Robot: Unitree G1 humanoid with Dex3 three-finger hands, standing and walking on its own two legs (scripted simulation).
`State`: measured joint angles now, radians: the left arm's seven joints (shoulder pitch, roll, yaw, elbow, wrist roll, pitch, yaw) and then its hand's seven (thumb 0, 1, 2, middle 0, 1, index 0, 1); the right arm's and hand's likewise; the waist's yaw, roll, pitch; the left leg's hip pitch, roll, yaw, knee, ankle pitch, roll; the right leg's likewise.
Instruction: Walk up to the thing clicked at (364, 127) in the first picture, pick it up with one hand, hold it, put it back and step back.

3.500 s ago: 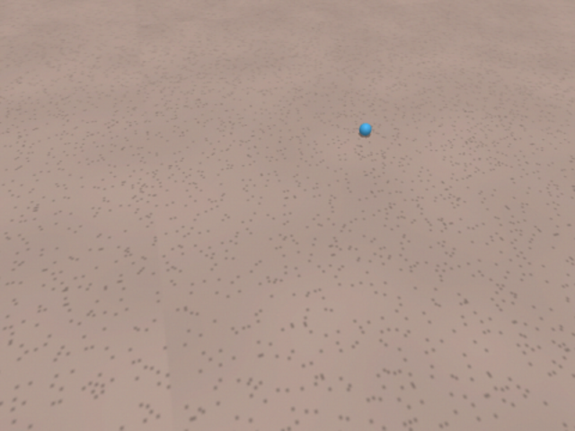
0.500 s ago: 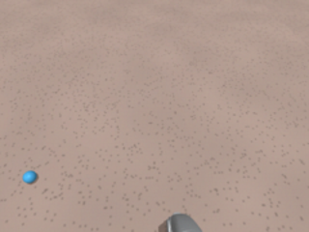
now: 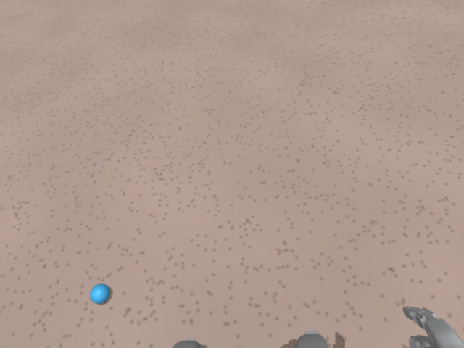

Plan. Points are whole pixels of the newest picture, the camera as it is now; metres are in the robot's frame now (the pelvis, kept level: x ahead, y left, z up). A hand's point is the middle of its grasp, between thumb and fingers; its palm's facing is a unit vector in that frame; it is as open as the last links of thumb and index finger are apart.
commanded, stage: walk up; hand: left
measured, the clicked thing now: (100, 293) +0.47 +0.61 -0.68
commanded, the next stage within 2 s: none
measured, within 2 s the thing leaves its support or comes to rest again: neither
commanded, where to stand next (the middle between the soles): +0.02 +0.57 m, yaw -27 degrees
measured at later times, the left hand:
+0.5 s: hand out of the picture +0.12 +0.49 -0.10, palm faces -0.15 -0.80 -0.59, open 7.4 cm
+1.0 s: hand out of the picture +0.09 +0.75 -0.11, palm faces -0.28 -0.78 -0.56, open 7.4 cm
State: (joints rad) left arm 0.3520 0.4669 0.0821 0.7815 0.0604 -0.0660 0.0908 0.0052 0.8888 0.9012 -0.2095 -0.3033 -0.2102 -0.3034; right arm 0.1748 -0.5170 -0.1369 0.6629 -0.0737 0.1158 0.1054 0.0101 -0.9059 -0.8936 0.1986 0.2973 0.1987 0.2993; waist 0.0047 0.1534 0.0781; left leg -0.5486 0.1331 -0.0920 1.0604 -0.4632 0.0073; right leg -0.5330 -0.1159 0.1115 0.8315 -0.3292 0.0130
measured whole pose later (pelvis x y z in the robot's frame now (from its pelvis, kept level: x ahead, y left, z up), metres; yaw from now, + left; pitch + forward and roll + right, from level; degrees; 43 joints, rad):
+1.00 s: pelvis -0.08 +0.47 +0.01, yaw -17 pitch -2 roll -2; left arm 0.28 0.46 0.08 0.88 -0.01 -0.02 0.11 0.01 0.90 0.90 -0.20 -0.30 -0.20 -0.30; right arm 0.33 -0.38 -0.08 0.71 -0.07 0.10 0.05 0.01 -0.90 -0.89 0.20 0.30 0.20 0.30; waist -0.07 0.05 0.14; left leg -0.41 0.03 0.07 0.86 -0.43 0.05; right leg -0.65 0.06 0.02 1.22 -0.45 -0.04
